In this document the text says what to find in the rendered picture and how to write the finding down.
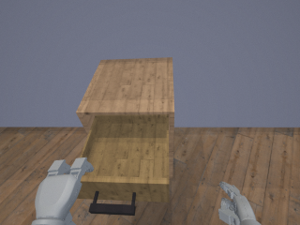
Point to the drawer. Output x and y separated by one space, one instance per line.
129 153

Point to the left robot hand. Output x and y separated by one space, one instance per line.
57 193

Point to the cabinet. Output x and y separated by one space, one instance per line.
136 86

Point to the right robot hand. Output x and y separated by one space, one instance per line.
237 210

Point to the handle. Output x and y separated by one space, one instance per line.
112 208

